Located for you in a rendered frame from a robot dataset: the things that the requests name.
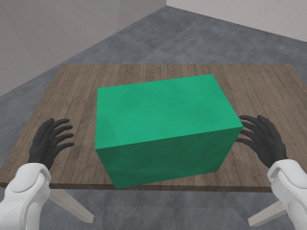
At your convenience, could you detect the robot right hand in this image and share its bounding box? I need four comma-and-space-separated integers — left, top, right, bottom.
235, 115, 288, 169

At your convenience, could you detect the table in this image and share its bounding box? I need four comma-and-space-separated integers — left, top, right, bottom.
0, 63, 307, 227

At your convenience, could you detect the robot left hand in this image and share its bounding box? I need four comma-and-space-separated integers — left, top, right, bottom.
27, 118, 75, 171

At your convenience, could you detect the left robot forearm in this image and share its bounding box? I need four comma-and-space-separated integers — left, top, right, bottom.
0, 163, 52, 230

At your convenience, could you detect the carton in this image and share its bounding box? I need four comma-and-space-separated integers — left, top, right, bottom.
95, 74, 244, 189

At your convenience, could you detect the right robot forearm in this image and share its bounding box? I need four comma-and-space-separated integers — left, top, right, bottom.
267, 159, 307, 230

